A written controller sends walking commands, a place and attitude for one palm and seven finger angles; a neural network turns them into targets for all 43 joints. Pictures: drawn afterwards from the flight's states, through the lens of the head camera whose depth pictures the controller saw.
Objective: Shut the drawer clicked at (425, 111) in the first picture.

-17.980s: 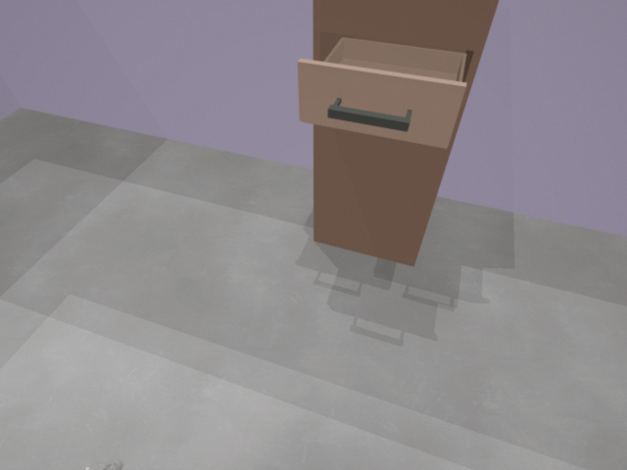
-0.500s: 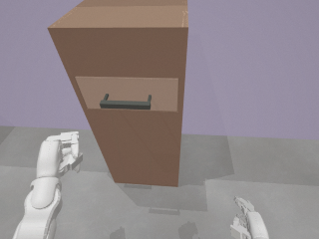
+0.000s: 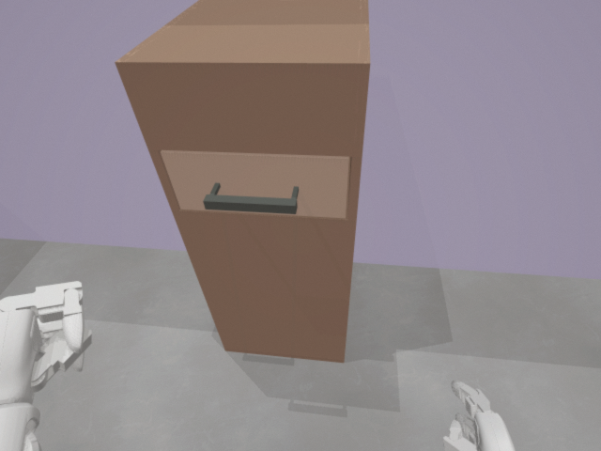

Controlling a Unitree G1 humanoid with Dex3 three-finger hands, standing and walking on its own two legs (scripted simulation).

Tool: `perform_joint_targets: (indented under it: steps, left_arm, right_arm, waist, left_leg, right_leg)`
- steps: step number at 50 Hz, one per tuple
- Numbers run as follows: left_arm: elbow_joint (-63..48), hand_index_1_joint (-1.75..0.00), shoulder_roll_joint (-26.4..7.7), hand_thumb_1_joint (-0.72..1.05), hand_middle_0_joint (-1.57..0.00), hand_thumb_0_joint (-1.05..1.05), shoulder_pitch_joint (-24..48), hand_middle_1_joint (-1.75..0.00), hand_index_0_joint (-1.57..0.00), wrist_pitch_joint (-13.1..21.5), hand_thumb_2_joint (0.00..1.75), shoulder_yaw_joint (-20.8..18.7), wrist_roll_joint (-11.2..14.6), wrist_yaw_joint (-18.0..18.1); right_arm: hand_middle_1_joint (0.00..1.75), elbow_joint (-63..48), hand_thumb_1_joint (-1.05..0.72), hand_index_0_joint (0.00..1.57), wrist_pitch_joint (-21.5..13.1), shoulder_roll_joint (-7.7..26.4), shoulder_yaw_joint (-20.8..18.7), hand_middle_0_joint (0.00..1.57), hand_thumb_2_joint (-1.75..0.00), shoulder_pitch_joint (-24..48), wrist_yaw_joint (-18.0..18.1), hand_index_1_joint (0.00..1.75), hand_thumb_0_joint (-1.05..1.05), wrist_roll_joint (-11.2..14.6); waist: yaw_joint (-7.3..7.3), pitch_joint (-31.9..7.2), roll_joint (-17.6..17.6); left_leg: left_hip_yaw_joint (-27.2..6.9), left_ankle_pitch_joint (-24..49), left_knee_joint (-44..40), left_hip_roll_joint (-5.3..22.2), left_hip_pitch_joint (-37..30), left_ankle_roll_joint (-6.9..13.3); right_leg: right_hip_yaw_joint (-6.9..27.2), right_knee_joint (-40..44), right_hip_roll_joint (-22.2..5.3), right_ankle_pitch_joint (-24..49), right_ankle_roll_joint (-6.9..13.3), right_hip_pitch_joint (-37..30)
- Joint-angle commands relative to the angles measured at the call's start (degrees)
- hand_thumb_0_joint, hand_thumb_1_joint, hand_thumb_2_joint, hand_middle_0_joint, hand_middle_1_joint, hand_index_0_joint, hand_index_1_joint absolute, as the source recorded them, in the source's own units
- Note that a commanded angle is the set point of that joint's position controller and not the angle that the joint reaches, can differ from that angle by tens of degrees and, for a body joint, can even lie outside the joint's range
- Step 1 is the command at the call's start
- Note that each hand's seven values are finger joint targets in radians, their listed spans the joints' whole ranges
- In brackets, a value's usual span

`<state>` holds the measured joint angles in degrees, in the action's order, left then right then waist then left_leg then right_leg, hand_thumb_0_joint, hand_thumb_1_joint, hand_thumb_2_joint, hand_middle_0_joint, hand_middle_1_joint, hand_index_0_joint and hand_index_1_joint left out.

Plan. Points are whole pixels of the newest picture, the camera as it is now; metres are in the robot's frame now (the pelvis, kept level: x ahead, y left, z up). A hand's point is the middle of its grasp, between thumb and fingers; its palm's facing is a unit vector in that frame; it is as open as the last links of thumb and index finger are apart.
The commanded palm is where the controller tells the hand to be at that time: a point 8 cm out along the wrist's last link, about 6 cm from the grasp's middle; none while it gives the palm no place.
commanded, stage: draw the hand back to the body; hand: left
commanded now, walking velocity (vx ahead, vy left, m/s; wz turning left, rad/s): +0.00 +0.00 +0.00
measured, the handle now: (252, 196) +0.59 +0.19 +0.00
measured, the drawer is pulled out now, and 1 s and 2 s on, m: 0.00 0.00 0.00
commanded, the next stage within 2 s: step back with the hand held close in 0.04 s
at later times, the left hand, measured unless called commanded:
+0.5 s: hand (86, 338) +0.18 +0.25 +0.14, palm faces +0.29 -0.82 -0.50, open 3.2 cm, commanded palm +0.12 +0.29 +0.17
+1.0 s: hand (19, 398) +0.11 +0.27 +0.15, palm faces +0.35 -0.81 -0.47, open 3.2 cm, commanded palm +0.04 +0.32 +0.17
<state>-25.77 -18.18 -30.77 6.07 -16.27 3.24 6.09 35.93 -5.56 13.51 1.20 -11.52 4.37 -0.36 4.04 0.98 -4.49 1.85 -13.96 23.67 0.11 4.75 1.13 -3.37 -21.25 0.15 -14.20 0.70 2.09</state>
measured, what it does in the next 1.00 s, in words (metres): shifts its weight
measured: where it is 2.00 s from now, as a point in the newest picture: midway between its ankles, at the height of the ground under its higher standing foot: outside the picture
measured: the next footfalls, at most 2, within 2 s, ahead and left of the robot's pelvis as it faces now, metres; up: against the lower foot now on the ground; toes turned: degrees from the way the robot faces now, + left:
right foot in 1.14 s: -0.15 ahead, -0.09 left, +0.00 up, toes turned +5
right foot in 1.76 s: -0.26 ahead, -0.07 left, +0.00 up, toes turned -2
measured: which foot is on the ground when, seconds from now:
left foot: down 0.00-1.00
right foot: down 0.00-0.94, up 0.96-1.00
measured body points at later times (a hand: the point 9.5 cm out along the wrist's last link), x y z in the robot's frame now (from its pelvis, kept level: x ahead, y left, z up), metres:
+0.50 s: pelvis -0.01 +0.02 +0.00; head +0.01 +0.00 +0.45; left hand +0.16 +0.29 +0.17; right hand +0.16 -0.23 -0.09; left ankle -0.01 +0.11 -0.74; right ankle -0.02 -0.11 -0.74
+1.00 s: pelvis -0.08 +0.03 -0.01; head -0.05 +0.05 +0.44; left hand +0.09 +0.32 +0.17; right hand +0.09 -0.21 -0.09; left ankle -0.01 +0.10 -0.74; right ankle -0.05 -0.11 -0.73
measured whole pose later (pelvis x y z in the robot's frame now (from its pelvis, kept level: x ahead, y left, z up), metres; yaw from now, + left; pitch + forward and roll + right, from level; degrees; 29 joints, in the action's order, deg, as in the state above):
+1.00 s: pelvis -0.08 +0.03 -0.01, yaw +2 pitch +2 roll -3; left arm -33.3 -23.1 -35.7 14.0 -20.9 0.7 8.5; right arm 32.7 -2.7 12.0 -0.5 -12.4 5.6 -0.7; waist -1.4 1.1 -0.6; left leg -0.2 -9.0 30.4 -0.9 23.3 3.9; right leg -1.0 -32.9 1.7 -13.5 -0.8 19.1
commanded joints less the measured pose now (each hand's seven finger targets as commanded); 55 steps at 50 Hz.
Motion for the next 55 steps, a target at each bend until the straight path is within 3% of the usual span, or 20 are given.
perform_joint_targets:
  steps: [1,5,8,9,10,13,16,18,24,28,36,42,43,45,47,48,49,52,54,55]
  left_arm:
    - [-11.2,-1.6,-9.5,0.9,-1.4,0.0,7.0,-1.6,-1.4,3.3,0.9,-5.2,0.0,1.3]
    - [-12.2,-1.6,-9.6,0.9,-1.4,0.0,6.9,-1.6,-1.4,3.2,0.9,-5.7,0.1,1.4]
    - [-12.2,-1.6,-9.5,0.9,-1.4,0.0,7.1,-1.6,-1.4,3.0,0.9,-5.6,0.3,1.3]
    - [-17.5,-1.6,-16.4,0.9,-1.4,0.0,12.2,-1.6,-1.4,5.5,0.9,-12.8,0.1,1.5]
    - [-11.5,-1.6,-12.1,0.9,-1.4,0.0,5.1,-1.6,-1.4,5.5,0.9,-10.0,0.0,1.0]
    - [-12.6,-1.6,-9.7,0.9,-1.4,0.0,-0.3,-1.6,-1.4,6.4,0.9,-7.9,-0.2,0.4]
    - [-13.8,-1.6,-10.8,0.9,-1.4,0.0,-3.2,-1.6,-1.4,6.8,0.9,-8.9,0.1,0.7]
    - [-14.3,-1.6,-11.4,0.9,-1.4,0.0,-5.0,-1.6,-1.4,6.8,0.9,-9.8,0.3,0.9]
    - [-17.2,-1.6,-13.1,0.9,-1.4,0.0,-6.5,-1.6,-1.4,6.8,0.9,-11.2,0.6,1.6]
    - [-18.1,-1.6,-12.9,0.9,-1.4,0.0,-6.8,-1.6,-1.4,7.0,0.9,-10.8,0.2,1.9]
    - [-18.5,-1.6,-13.8,0.9,-1.4,0.0,-5.6,-1.6,-1.4,8.8,0.9,-12.2,-0.5,2.9]
    - [-18.7,-1.6,-13.2,0.9,-1.4,0.0,-5.1,-1.6,-1.4,10.9,0.9,-11.0,-0.5,4.0]
    - [-19.3,-1.6,-13.0,0.9,-1.4,0.0,-4.9,-1.6,-1.4,11.3,0.9,-10.4,-0.6,4.1]
    - [-20.2,-1.6,-13.4,0.9,-1.4,0.0,-4.7,-1.6,-1.4,11.9,0.9,-10.8,-1.1,4.4]
    - [-21.5,-1.6,-13.6,0.9,-1.4,0.0,-4.2,-1.6,-1.4,12.2,0.9,-11.9,-2.2,4.1]
    - [-21.4,-1.6,-13.6,0.9,-1.4,0.0,-4.2,-1.6,-1.4,12.3,0.9,-12.5,-2.6,4.0]
    - [-21.2,-1.6,-14.0,0.9,-1.4,0.0,-4.5,-1.6,-1.4,12.3,0.9,-13.0,-2.5,3.8]
    - [-20.3,-1.6,-13.4,0.9,-1.4,0.0,-7.5,-1.6,-1.4,13.0,0.9,-13.1,-1.9,3.0]
    - [-20.1,-1.6,-13.1,0.9,-1.4,0.0,-7.7,-1.6,-1.4,13.5,0.9,-12.6,-1.0,2.3]
    - [-20.6,-1.6,-13.0,0.9,-1.4,0.0,-7.5,-1.6,-1.4,13.7,0.9,-12.0,-0.6,2.0]
  right_arm:
    - [0.3,-9.1,-0.9,0.2,-3.5,5.4,-1.9,0.2,-0.9,8.0,1.0,0.3,0.0,0.1]
    - [0.3,-9.3,-0.9,0.2,-3.8,5.1,-1.7,0.2,-0.9,8.1,1.0,0.3,0.0,-0.1]
    - [0.3,-9.3,-0.9,0.2,-3.7,4.9,-1.5,0.2,-0.9,8.5,1.0,0.3,0.0,-0.1]
    - [0.3,-11.4,-0.9,0.2,-1.9,6.5,-1.8,0.2,-0.9,7.9,0.4,0.3,0.0,0.0]
    - [0.3,-10.0,-0.9,0.2,-0.7,5.6,-2.0,0.2,-0.9,7.8,0.3,0.3,0.0,-0.2]
    - [0.3,-11.2,-0.9,0.2,1.5,6.0,-2.7,0.2,-0.9,7.2,-0.1,0.3,0.0,-0.5]
    - [0.3,-12.1,-0.9,0.2,2.9,6.2,-3.4,0.2,-0.9,7.3,0.1,0.3,0.0,-0.3]
    - [0.3,-12.7,-0.9,0.2,3.7,5.8,-3.8,0.2,-0.9,7.1,0.2,0.3,0.0,0.0]
    - [0.3,-13.9,-0.9,0.2,4.7,5.9,-4.5,0.2,-0.9,6.9,0.7,0.3,0.0,0.6]
    - [0.3,-14.2,-0.9,0.2,4.3,6.3,-4.5,0.2,-0.9,6.8,0.9,0.3,0.0,0.5]
    - [0.3,-14.2,-0.9,0.2,2.7,6.5,-4.8,0.2,-0.9,6.8,1.2,0.3,0.0,0.4]
    - [0.3,-12.1,-0.9,0.2,1.6,5.9,-4.7,0.2,-0.9,5.1,1.3,0.3,0.0,0.4]
    - [0.3,-12.1,-0.9,0.2,1.3,6.3,-4.7,0.2,-0.9,5.0,1.3,0.3,0.0,0.3]
    - [0.3,-12.3,-0.9,0.2,0.7,6.7,-4.4,0.2,-0.9,5.5,1.7,0.3,0.0,0.1]
    - [0.3,-13.0,-0.9,0.2,-0.3,7.4,-4.3,0.2,-0.9,6.7,2.1,0.3,0.0,-0.1]
    - [0.3,-13.2,-0.9,0.2,-0.7,6.9,-4.4,0.2,-0.9,6.6,2.2,0.3,0.0,-0.4]
    - [0.3,-13.2,-0.9,0.2,-1.2,6.4,-4.6,0.2,-0.9,6.3,2.0,0.3,0.0,-0.5]
    - [0.3,-12.7,-0.9,0.2,-2.6,6.3,-4.9,0.2,-0.9,6.3,1.3,0.3,0.0,-0.9]
    - [0.3,-10.9,-0.9,0.2,-3.0,6.7,-4.8,0.2,-0.9,5.4,0.7,0.3,0.0,-1.3]
    - [0.3,-10.0,-0.9,0.2,-3.1,6.6,-4.8,0.2,-0.9,4.6,0.2,0.3,0.0,-1.2]
  waist:
    - [-0.57,-1.1,2.2]
    - [-0.07,-2.8,1.9]
    - [-0.09,-1.4,0.8]
    - [-2.8,3.1,1.0]
    - [-2.93,2.3,2.8]
    - [-3.34,-2.0,1.3]
    - [-3.43,-6.7,0.9]
    - [-3.41,-9.9,2.5]
    - [-3.36,-11.9,2.2]
    - [-3.35,-10.1,0.2]
    - [-4.12,-5.9,2.5]
    - [-5.05,-5.1,5.1]
    - [-5.21,-4.7,3.7]
    - [-5.13,-3.7,-0.6]
    - [-4.33,-4.4,-8.7]
    - [-3.68,-4.7,-9.8]
    - [-3.55,-5.6,-7.8]
    - [-3.52,-6.5,-4.9]
    - [-3.7,-6.7,-5.0]
    - [-3.63,-8.7,-4.3]
  left_leg:
    - [-1.8,9.0,-3.3,0.4,-1.9,0.8]
    - [-1.8,11.3,-3.0,0.3,-1.7,0.7]
    - [-2.0,10.6,-3.3,0.4,-1.3,0.5]
    - [-3.7,8.4,-1.7,1.4,4.5,1.7]
    - [-3.9,8.8,-1.0,1.4,3.8,1.7]
    - [-3.7,13.8,-0.8,1.9,3.6,1.4]
    - [-3.6,21.7,-0.4,2.6,2.7,1.4]
    - [-3.8,25.0,-0.1,3.2,2.6,1.3]
    - [-4.2,27.9,0.5,4.2,5.1,1.3]
    - [-5.6,21.7,-1.4,5.1,9.8,1.7]
    - [-6.7,-4.4,-2.8,4.3,21.7,2.6]
    - [-5.1,-6.1,5.3,1.8,12.9,0.9]
    - [-5.9,-7.0,4.7,2.3,12.6,1.0]
    - [-9.8,-10.7,-2.4,5.1,16.9,1.9]
    - [-18.6,-22.5,-16.4,11.8,31.6,5.0]
    - [-20.1,-21.4,-16.8,13.3,34.0,5.9]
    - [-19.9,-16.6,-14.8,13.6,32.2,6.6]
    - [-18.0,-8.3,-11.2,12.7,28.9,7.1]
    - [-17.2,0.1,-9.7,12.1,23.9,6.7]
    - [-15.6,9.5,-7.2,11.2,16.6,5.8]
  right_leg:
    - [1.9,4.5,-0.1,6.4,0.3,5.3]
    - [1.9,3.4,-0.3,9.1,0.4,3.3]
    - [2.0,4.0,-0.2,8.5,0.4,3.6]
    - [6.5,6.5,-2.9,9.8,0.3,8.7]
    - [6.0,6.6,-3.9,9.4,0.4,9.3]
    - [4.0,4.2,-3.9,12.8,0.0,8.0]
    - [2.7,1.4,-3.4,18.4,-0.7,6.4]
    - [2.3,-0.6,-3.2,20.8,-1.0,5.1]
    - [2.2,-4.3,-2.7,23.1,-1.5,4.6]
    - [2.4,-5.8,-2.0,17.0,-1.6,5.1]
    - [5.8,-2.6,-3.2,4.6,-1.0,5.6]
    - [7.3,4.9,-6.9,-8.2,1.0,19.3]
    - [6.8,4.4,-6.5,-9.6,0.9,20.4]
    - [4.3,0.4,-2.8,-9.7,-0.4,17.1]
    - [2.4,-15.8,2.9,-2.2,-1.8,1.9]
    - [3.3,-20.3,3.6,0.6,-1.7,0.2]
    - [4.5,-21.0,3.5,0.5,-1.5,1.2]
    - [5.6,-17.0,3.7,-3.3,-1.3,2.6]
    - [5.6,-12.5,3.8,-3.4,-1.0,5.2]
    - [5.5,-8.9,3.6,-1.7,-0.7,8.3]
